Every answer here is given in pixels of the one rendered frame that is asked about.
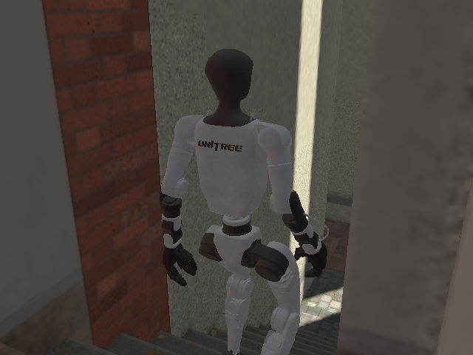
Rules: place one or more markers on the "robot head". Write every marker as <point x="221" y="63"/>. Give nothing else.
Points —
<point x="229" y="73"/>

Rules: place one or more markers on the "robot right forearm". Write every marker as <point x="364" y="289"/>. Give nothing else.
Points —
<point x="300" y="226"/>

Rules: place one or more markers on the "humanoid robot torso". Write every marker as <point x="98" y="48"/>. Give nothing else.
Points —
<point x="233" y="172"/>

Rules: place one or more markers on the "robot left forearm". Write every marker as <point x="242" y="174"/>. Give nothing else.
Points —
<point x="171" y="220"/>

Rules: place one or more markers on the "robot right hand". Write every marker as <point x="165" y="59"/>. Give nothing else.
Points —
<point x="317" y="260"/>

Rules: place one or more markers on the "robot left hand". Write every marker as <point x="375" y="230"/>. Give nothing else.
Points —
<point x="182" y="257"/>

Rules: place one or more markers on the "robot right upper arm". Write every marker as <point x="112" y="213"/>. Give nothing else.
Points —
<point x="276" y="141"/>

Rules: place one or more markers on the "robot left upper arm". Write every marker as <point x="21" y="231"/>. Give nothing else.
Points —
<point x="174" y="184"/>

